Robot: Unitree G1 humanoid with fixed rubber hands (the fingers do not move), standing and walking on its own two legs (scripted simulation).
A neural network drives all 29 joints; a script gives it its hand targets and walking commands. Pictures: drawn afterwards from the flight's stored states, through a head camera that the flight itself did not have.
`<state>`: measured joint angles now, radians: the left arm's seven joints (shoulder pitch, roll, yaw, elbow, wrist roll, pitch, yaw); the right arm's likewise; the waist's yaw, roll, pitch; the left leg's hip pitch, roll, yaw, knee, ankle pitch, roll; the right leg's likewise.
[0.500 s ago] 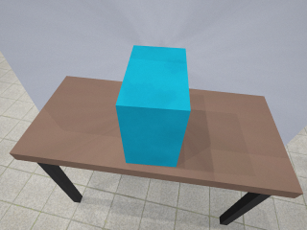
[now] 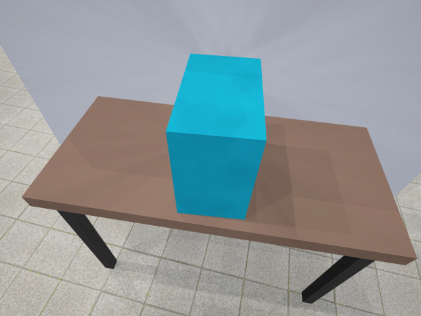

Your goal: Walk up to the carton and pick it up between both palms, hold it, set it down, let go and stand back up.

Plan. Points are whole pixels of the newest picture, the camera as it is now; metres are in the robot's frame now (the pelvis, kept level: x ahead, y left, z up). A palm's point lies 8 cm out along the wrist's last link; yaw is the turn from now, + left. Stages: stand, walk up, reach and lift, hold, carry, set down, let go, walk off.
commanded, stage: walk up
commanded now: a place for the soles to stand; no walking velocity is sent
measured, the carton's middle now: (217, 137) +0.52 -0.02 +0.03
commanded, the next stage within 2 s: none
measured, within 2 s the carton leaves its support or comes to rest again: neither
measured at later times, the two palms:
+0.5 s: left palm out of the picture +0.05 +0.29 -0.11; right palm out of the picture +0.05 -0.34 -0.10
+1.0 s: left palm out of the picture +0.04 +0.28 -0.10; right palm out of the picture +0.04 -0.35 -0.10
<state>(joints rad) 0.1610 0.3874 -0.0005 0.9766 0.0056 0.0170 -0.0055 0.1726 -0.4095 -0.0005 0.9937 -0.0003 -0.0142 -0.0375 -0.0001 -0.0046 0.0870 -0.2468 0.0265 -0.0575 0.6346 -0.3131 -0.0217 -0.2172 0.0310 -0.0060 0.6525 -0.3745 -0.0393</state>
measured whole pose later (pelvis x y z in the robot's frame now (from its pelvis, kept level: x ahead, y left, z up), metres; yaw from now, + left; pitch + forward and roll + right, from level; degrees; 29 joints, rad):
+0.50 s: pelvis -0.02 -0.01 +0.00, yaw +0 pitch -3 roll -1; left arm 0.17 0.38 0.00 0.96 0.01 0.02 0.00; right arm 0.17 -0.43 0.00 0.97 0.00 0.00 -0.03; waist 0.00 0.01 0.11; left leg -0.25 0.03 -0.06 0.61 -0.34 -0.01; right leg -0.23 0.05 0.00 0.62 -0.34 -0.04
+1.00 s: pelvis -0.03 -0.02 +0.01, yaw -1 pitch -2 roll +0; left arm 0.19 0.37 0.00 0.96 0.01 0.00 0.00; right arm 0.16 -0.43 0.00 0.96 0.00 0.01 -0.02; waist 0.00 0.03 0.13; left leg -0.27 0.04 -0.04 0.67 -0.44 -0.01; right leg -0.21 0.06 0.02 0.57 -0.32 -0.05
